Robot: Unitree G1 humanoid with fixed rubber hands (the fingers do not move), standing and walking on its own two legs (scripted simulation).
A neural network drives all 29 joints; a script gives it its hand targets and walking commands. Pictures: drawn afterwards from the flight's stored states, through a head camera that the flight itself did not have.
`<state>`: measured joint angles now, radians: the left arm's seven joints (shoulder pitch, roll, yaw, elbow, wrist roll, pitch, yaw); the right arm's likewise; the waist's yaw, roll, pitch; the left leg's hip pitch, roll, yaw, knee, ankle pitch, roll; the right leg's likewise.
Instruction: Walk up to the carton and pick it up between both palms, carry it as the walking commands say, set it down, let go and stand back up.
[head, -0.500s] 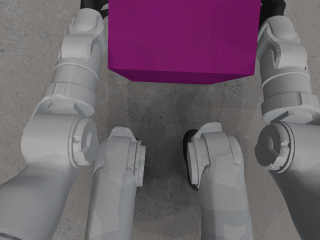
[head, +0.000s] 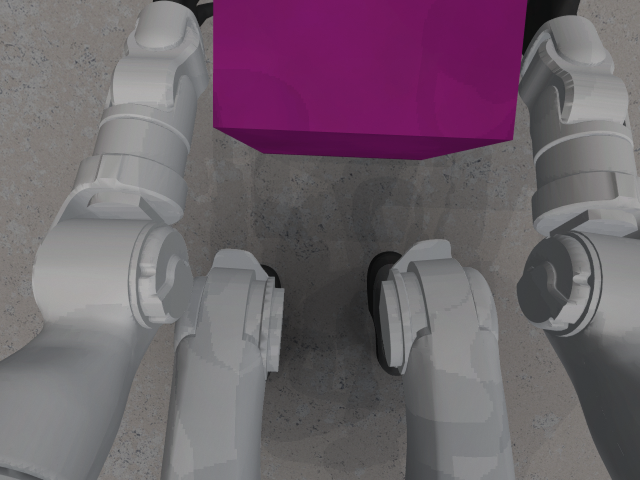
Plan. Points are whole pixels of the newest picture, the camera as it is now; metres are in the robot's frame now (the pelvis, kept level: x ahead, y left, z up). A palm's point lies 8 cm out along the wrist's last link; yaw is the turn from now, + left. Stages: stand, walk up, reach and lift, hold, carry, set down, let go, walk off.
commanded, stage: set down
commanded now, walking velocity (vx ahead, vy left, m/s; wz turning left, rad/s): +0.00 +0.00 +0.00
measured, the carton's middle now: (355, 24) +0.56 -0.06 -0.22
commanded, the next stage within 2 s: let go in 1.88 s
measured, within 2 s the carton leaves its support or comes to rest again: neither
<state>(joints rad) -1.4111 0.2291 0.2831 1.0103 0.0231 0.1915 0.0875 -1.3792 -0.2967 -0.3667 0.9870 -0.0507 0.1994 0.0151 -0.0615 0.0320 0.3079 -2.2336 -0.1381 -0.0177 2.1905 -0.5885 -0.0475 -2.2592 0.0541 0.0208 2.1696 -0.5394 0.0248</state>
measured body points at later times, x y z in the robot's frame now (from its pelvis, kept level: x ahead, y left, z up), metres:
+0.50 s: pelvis +0.01 +0.00 +0.00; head +0.37 -0.02 +0.26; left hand +0.57 +0.14 -0.17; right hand +0.54 -0.24 -0.17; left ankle +0.11 +0.11 -0.34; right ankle +0.12 -0.12 -0.34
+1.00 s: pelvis +0.01 +0.00 +0.05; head +0.35 -0.03 +0.35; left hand +0.58 +0.15 -0.07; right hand +0.55 -0.27 -0.07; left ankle +0.11 +0.11 -0.34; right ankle +0.12 -0.12 -0.34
